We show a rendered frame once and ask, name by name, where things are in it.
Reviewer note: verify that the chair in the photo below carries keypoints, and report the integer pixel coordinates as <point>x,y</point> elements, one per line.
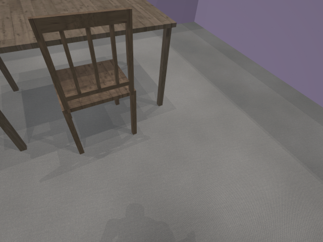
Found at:
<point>92,84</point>

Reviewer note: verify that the table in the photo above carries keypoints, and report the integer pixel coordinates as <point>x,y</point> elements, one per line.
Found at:
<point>16,34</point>

